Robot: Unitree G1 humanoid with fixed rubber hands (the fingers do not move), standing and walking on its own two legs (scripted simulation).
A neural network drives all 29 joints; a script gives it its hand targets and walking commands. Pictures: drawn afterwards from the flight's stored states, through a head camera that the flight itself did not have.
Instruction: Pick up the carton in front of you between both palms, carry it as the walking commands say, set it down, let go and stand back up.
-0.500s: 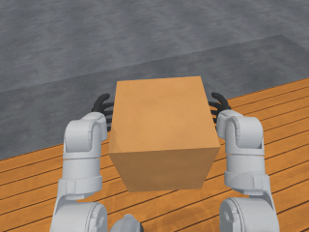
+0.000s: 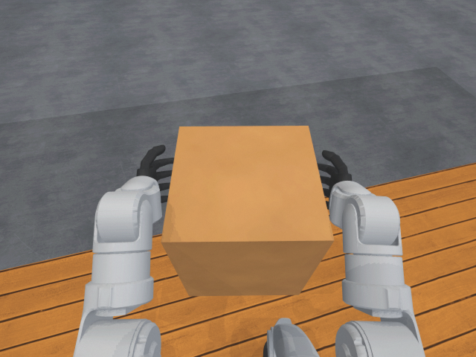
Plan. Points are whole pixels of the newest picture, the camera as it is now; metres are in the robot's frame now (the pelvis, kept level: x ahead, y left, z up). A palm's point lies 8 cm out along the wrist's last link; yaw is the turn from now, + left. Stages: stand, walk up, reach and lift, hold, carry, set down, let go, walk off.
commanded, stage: carry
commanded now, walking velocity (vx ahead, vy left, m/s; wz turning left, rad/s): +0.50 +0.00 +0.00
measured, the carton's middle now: (244, 217) +0.35 -0.02 +0.03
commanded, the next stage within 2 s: none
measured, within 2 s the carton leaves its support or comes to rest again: neither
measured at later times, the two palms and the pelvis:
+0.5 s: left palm (175, 88) +0.63 +0.12 +0.09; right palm (307, 89) +0.65 -0.18 +0.08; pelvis +0.28 -0.05 -0.02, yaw +1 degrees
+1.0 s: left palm (182, 48) +0.93 +0.13 +0.03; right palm (282, 53) +0.91 -0.17 +0.03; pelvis +0.57 +0.00 -0.06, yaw -1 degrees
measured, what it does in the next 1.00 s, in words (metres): goes down: right foot, then left foot 0.03 m lower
